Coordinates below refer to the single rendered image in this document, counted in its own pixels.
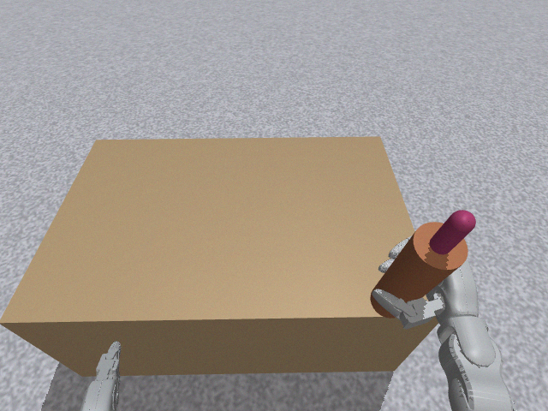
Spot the left robot hand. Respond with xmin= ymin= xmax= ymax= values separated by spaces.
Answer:
xmin=80 ymin=341 xmax=121 ymax=411

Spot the right robot arm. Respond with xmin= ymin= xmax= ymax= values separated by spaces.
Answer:
xmin=437 ymin=315 xmax=517 ymax=411

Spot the right robot hand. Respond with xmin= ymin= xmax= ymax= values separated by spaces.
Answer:
xmin=372 ymin=236 xmax=479 ymax=330

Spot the bottle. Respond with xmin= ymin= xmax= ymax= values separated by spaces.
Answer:
xmin=371 ymin=210 xmax=476 ymax=319

